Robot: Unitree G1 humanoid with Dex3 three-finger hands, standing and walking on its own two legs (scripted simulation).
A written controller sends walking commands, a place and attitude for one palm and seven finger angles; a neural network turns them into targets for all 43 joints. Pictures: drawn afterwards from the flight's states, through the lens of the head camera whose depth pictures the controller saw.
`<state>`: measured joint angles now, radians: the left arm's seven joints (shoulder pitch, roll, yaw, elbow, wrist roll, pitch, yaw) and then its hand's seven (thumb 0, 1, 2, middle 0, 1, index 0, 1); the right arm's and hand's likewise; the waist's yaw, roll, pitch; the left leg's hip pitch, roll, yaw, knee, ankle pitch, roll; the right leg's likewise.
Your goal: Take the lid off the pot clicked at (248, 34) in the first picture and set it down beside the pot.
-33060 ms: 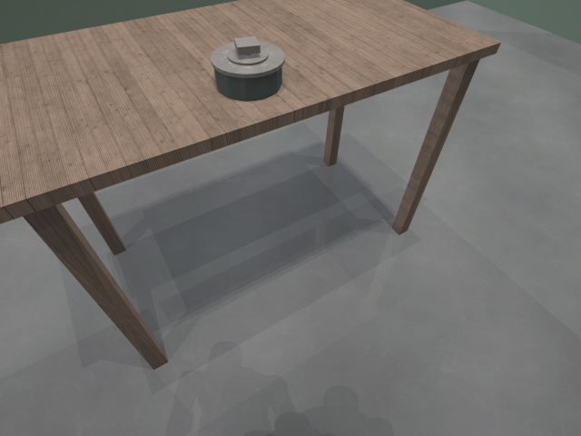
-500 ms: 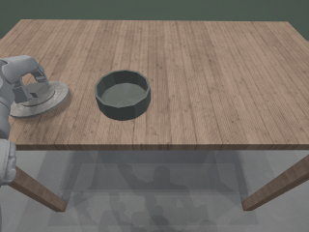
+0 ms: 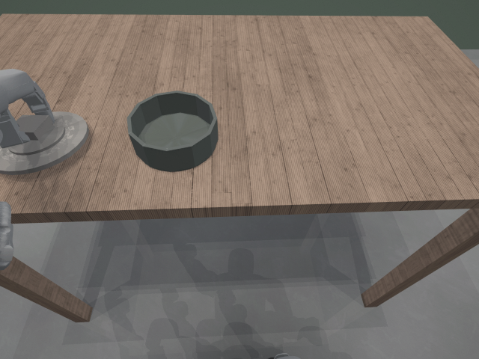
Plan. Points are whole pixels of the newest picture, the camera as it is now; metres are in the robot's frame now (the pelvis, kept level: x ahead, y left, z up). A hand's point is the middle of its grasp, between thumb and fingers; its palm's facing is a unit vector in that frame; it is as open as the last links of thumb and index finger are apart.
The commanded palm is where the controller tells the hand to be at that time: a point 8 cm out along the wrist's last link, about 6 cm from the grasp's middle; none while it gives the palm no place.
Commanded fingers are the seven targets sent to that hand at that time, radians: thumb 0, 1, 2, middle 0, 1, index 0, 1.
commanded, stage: open the fingers wide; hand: left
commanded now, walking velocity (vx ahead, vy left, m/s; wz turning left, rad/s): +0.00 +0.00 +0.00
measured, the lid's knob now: (30, 127) +0.48 +0.32 +0.13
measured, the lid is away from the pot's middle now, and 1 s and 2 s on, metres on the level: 0.23 0.24 0.23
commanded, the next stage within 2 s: raise the empty hand in 1.08 s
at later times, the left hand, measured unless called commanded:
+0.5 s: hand (10, 132) +0.45 +0.32 +0.15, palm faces -0.37 -0.06 -0.93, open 8.3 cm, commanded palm +0.46 +0.32 +0.19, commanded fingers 0.00 0.03 1.05 -0.63 -0.61 -0.64 -0.61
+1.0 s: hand (13, 132) +0.45 +0.32 +0.15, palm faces -0.35 -0.04 -0.94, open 10.1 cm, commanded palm +0.45 +0.31 +0.19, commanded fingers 0.00 -0.17 0.97 -0.54 -0.49 -0.54 -0.49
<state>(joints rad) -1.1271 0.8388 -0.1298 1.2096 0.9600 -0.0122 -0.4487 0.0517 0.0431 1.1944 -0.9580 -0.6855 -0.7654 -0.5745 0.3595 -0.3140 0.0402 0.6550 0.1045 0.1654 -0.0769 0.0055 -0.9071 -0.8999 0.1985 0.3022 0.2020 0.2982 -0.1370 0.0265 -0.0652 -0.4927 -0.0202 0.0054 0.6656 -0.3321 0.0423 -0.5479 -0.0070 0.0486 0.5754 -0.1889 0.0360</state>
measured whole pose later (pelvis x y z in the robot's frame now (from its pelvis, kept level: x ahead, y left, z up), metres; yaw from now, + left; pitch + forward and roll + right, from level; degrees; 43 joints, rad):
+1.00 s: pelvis +0.01 +0.01 +0.00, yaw +1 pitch +9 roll -2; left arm -0.94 0.79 -0.10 0.93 0.93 -0.10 -0.42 0.00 -0.13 0.97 -0.55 -0.53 -0.64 -0.63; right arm 0.29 -0.27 0.03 0.63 0.10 0.25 -0.05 0.01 -0.91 -0.90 0.20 0.30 0.20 0.30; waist -0.08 0.03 -0.07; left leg -0.45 -0.03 -0.01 0.64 -0.34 0.06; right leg -0.50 -0.02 0.04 0.54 -0.20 0.03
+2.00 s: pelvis +0.03 +0.00 +0.02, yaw +2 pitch +5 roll -1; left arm -0.95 0.79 -0.10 0.78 0.93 0.04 -0.48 0.00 -0.17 0.99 -0.57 -0.46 -0.58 -0.46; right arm 0.21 -0.30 0.04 0.63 0.09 0.21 -0.06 0.01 -0.91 -0.90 0.20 0.30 0.20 0.30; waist -0.06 0.04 -0.04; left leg -0.28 -0.03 -0.02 0.46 -0.27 0.04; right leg -0.33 -0.02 0.02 0.38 -0.15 0.03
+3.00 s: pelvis +0.03 +0.00 +0.02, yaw +2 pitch +4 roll -1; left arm -0.80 0.81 -0.04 0.47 0.89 0.15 -0.53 0.00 -0.17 0.99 -0.57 -0.46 -0.58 -0.46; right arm 0.20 -0.29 0.06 0.58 0.09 0.18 -0.04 0.01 -0.91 -0.90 0.20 0.30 0.20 0.30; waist -0.02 0.06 -0.05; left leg -0.23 -0.04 -0.02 0.42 -0.26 0.05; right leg -0.29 -0.03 0.02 0.37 -0.15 0.04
